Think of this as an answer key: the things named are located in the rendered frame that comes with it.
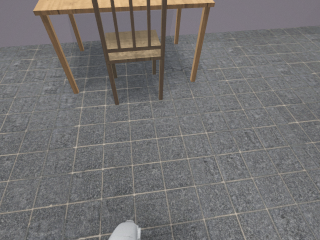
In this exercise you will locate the chair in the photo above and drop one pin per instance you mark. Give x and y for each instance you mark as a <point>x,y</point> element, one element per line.
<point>133,46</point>

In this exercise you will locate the robot left thigh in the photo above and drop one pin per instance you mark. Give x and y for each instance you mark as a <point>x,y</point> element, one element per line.
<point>126,231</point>

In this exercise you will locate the table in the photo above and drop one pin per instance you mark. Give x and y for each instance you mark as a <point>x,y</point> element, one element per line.
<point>44,8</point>

